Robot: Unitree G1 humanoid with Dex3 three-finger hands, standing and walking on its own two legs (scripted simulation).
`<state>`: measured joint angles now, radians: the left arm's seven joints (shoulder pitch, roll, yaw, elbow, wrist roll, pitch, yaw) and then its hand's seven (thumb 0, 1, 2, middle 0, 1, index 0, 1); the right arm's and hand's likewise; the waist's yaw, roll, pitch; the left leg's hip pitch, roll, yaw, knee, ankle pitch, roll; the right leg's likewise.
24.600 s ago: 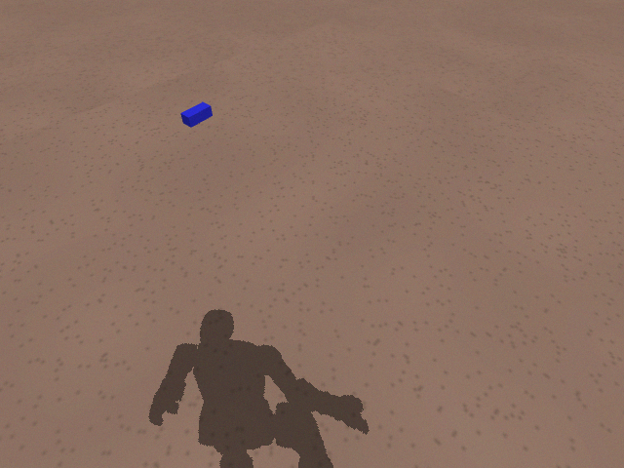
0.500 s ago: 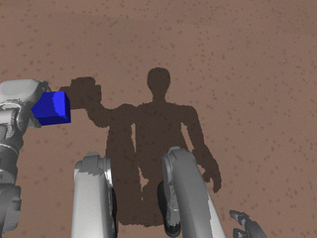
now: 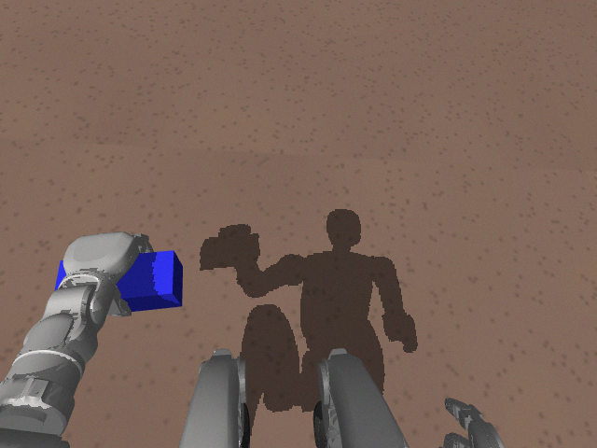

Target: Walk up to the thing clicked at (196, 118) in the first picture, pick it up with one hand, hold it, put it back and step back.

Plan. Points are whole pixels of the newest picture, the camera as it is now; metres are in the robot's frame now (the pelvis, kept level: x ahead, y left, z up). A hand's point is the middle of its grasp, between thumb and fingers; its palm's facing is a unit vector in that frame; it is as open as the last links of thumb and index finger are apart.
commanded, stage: lift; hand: left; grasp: from above
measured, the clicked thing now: (123, 284) +0.37 +0.26 -0.11
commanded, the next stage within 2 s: hold in 0.64 s
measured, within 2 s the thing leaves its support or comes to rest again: neither
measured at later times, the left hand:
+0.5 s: hand (97, 242) +0.37 +0.23 +0.04, palm faces -0.43 -0.08 -0.90, open 9.8 cm
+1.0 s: hand (78, 215) +0.38 +0.23 +0.10, palm faces -0.43 -0.06 -0.90, open 9.8 cm
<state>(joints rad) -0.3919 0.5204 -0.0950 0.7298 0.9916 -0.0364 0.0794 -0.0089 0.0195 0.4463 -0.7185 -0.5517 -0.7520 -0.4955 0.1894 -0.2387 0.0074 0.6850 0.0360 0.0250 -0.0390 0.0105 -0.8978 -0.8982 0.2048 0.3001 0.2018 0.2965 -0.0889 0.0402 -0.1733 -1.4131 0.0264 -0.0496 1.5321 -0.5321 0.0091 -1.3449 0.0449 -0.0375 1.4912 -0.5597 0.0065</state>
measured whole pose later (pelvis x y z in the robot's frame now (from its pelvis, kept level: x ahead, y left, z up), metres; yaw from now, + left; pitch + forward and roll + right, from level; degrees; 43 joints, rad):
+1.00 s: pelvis +0.07 +0.00 +0.16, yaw +1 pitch +7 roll -1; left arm -0.30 0.40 -0.20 0.78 1.01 -0.01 0.09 -0.01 0.03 0.44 -0.70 -0.57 -0.72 -0.52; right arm 0.25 -0.26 -0.04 0.72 0.05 0.01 -0.05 0.01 -0.89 -0.89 0.20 0.30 0.20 0.30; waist -0.04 0.03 -0.07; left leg -0.52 0.01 0.02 0.72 -0.33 0.01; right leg -0.48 0.02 0.03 0.70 -0.35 0.01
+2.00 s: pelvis +0.06 -0.01 +0.18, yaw +0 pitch +1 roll +0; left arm -0.23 0.41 -0.22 0.62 0.99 -0.02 -0.02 -0.01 0.03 0.50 -0.66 -0.61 -0.69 -0.56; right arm 0.20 -0.26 -0.02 0.68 0.07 0.06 -0.06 0.01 -0.90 -0.90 0.20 0.30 0.20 0.30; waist 0.00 0.05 -0.01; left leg -0.29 0.01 0.03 0.50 -0.23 0.00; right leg -0.28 0.02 0.05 0.52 -0.26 0.00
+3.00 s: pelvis +0.07 +0.00 +0.18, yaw +1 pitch +3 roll +0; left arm -0.25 0.39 -0.21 0.73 1.03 -0.05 0.07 -0.01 0.01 0.50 -0.69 -0.59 -0.71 -0.54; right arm 0.19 -0.25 -0.03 0.67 0.06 0.09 -0.05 0.01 -0.89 -0.90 0.20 0.30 0.20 0.30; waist -0.01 0.03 -0.01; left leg -0.32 0.00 0.02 0.52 -0.24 0.01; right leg -0.29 0.01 0.04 0.52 -0.27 0.00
